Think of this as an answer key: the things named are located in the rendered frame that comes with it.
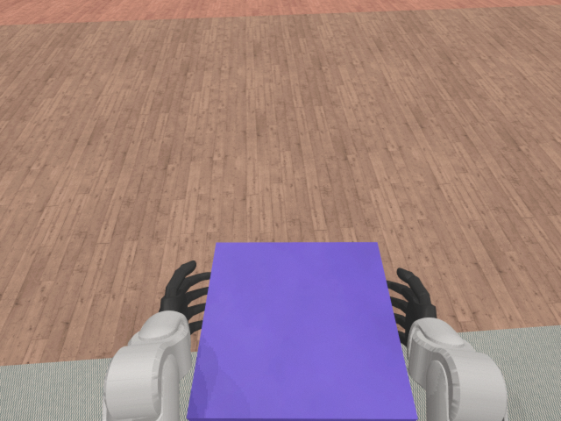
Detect right robot hand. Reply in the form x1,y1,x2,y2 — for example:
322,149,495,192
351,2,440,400
387,268,437,347

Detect robot right forearm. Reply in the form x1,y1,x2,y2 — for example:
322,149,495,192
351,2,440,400
407,318,508,421

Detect left robot hand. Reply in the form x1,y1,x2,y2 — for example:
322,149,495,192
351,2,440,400
159,260,211,335

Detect carton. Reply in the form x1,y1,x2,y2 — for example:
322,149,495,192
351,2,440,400
187,242,418,421

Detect robot left forearm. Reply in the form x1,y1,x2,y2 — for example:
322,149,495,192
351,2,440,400
102,310,192,421

